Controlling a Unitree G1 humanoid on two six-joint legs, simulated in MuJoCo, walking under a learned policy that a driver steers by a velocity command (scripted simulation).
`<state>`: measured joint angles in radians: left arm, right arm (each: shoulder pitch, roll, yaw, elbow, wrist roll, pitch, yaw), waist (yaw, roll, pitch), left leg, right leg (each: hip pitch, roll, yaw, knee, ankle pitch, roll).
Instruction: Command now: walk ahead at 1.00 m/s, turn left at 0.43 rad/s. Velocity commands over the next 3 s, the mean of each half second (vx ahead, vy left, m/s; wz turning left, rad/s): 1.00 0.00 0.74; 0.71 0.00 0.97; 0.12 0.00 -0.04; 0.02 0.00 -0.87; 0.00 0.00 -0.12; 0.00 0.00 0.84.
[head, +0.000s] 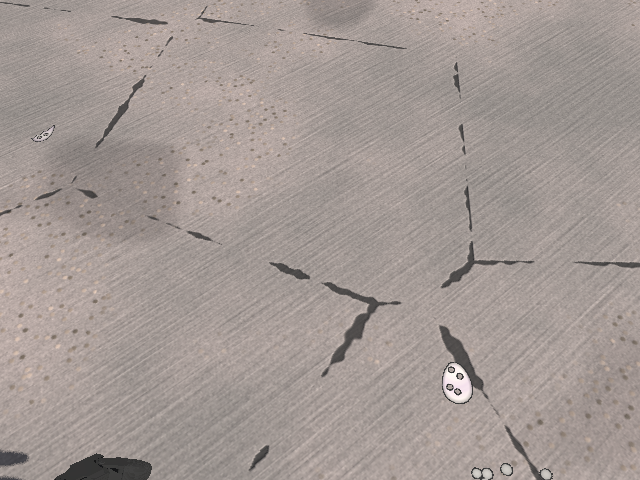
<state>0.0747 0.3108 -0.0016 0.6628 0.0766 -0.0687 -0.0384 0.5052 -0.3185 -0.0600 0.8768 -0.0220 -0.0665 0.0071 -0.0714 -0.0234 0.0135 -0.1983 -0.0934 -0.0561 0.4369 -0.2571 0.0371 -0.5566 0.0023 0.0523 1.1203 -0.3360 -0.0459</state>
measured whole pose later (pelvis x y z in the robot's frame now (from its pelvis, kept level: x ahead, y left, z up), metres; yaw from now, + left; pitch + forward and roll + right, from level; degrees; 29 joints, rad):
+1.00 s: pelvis +0.85 +0.19 -0.03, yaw +55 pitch +1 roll -1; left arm -0.05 0.26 0.03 0.53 0.01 -0.11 0.03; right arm 0.37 -0.33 -0.09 0.76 0.03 0.01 -0.04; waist -0.10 0.00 0.08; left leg -0.20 -0.20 -0.29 0.95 -0.61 0.03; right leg -0.54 0.05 0.10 0.49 0.03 0.04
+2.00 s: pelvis +0.96 +0.22 +0.00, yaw +21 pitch +3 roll +2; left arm 0.16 0.33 0.09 0.57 -0.02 0.05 0.04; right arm 0.07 -0.29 -0.09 0.68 0.00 -0.01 -0.03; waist 0.01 0.00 0.03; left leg -0.53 -0.07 -0.14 0.80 -0.29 -0.08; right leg -0.36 0.11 0.21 0.52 -0.20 -0.05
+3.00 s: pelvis +0.96 +0.28 +0.00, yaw +48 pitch +3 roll -1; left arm 0.10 0.33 0.09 0.68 0.01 -0.01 0.02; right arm 0.18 -0.33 -0.08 0.56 0.02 0.04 -0.01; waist 0.00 -0.03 0.09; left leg -0.35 -0.06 -0.06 0.51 -0.20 0.05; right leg -0.51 -0.01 0.05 1.11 -0.45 0.06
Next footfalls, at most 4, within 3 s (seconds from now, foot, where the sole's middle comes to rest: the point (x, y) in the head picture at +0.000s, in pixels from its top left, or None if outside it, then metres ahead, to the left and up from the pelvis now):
0.18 right None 0.35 -0.14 -0.77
0.60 left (242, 389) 0.70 0.16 -0.77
0.96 right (196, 262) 1.08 0.29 -0.77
1.30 left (160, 336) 0.86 0.36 -0.77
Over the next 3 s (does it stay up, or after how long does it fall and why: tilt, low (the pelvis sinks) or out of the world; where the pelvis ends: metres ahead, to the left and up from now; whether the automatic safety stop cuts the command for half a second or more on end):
stays up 0.96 0.28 0.00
